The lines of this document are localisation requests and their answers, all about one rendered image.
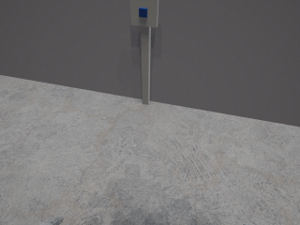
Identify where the robot left hand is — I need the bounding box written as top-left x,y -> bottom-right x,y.
40,216 -> 64,225

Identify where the button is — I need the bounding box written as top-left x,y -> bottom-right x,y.
139,7 -> 147,18

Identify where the panel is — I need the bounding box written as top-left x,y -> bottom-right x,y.
129,0 -> 159,105

